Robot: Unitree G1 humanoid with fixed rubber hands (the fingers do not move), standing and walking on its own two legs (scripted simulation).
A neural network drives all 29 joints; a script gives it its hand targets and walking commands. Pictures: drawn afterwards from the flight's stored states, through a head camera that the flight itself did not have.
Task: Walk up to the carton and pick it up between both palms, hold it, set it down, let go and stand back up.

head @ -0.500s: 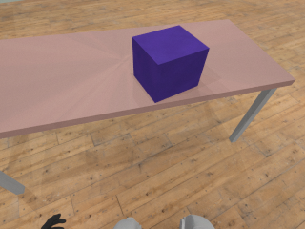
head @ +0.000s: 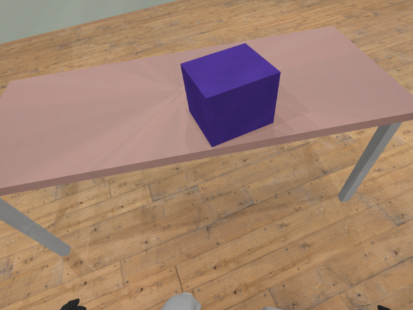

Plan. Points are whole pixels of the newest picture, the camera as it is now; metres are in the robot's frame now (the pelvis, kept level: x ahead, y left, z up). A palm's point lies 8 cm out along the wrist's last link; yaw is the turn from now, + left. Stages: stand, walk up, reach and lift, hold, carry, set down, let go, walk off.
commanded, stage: walk up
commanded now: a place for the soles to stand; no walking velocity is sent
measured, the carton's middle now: (228, 94) +0.72 -0.05 -0.02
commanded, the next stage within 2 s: none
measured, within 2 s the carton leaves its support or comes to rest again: neither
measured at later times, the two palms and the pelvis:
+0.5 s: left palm out of the picture +0.10 +0.38 -0.12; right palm out of the picture +0.12 -0.25 -0.10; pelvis +0.02 +0.06 -0.02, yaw +6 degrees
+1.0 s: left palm out of the picture +0.09 +0.38 -0.11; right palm (351, 301) +0.16 -0.24 -0.10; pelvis +0.02 +0.06 -0.02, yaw +7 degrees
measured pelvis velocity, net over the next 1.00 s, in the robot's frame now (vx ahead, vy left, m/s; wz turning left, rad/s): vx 0.02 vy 0.06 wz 0.13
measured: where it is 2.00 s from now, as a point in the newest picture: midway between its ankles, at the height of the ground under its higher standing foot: outside the picture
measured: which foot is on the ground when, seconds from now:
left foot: up 0.00-0.32, down 0.34-1.00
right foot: down 0.00-1.00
